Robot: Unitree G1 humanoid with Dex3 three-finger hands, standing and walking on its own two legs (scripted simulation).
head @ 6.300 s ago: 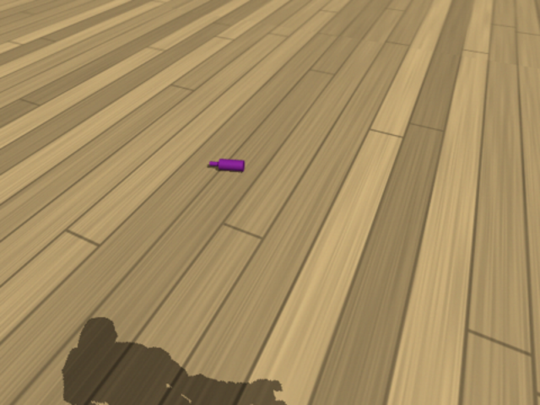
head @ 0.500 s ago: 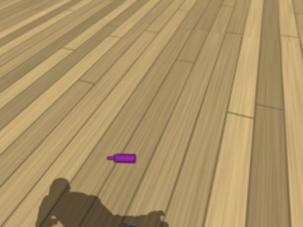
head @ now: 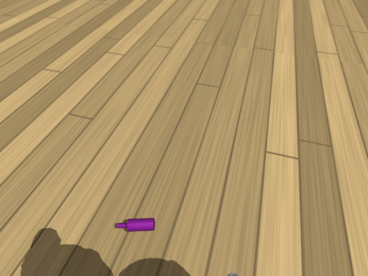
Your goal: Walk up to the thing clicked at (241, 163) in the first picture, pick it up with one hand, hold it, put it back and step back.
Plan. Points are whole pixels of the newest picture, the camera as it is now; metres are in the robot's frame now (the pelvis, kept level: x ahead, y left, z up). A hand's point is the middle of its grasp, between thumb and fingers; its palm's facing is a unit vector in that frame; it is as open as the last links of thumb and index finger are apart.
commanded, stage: walk up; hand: left
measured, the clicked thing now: (135, 224) +0.54 +0.27 -0.74
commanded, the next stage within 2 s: stand in 1.60 s
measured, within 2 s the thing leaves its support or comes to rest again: neither
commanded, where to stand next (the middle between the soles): +0.14 +0.00 m, yaw +1 degrees
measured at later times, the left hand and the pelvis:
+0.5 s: hand out of the picture +0.17 +0.26 -0.17, palm faces -0.01 -0.94 -0.33, open 7.4 cm; pelvis +0.09 +0.01 -0.02, yaw +0 degrees
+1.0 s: hand out of the picture +0.18 +0.26 -0.15, palm faces +0.01 -0.95 -0.32, open 7.4 cm; pelvis +0.10 +0.00 +0.01, yaw +0 degrees
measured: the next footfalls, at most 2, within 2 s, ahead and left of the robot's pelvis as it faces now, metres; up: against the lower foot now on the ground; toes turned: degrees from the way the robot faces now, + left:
right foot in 0.08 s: +0.16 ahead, -0.13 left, +0.00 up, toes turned -1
left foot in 0.36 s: +0.17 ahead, +0.14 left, +0.00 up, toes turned +2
